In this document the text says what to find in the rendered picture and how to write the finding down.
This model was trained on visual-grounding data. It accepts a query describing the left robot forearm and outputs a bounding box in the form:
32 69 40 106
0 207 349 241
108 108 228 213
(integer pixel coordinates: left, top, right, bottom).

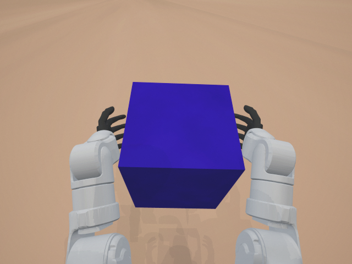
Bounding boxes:
65 130 120 264

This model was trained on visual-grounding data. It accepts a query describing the right robot forearm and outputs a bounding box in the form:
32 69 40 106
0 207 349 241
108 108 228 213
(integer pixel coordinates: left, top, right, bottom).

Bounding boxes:
242 128 303 262

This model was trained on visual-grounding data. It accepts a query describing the left robot upper arm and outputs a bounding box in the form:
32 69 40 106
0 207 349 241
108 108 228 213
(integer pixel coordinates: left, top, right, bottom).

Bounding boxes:
67 233 132 264

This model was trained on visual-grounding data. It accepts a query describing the carton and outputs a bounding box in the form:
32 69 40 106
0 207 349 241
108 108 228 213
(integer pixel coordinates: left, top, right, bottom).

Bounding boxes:
118 82 245 209

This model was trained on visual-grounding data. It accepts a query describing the robot left hand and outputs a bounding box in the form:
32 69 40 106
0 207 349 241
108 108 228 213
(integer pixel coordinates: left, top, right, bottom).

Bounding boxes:
97 106 126 149

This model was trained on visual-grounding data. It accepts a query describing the right robot upper arm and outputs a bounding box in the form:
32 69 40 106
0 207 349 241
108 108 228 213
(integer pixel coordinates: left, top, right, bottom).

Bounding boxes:
235 228 303 264

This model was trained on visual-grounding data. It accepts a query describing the robot right hand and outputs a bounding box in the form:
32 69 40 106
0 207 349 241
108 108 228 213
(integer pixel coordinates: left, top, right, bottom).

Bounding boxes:
234 105 263 149

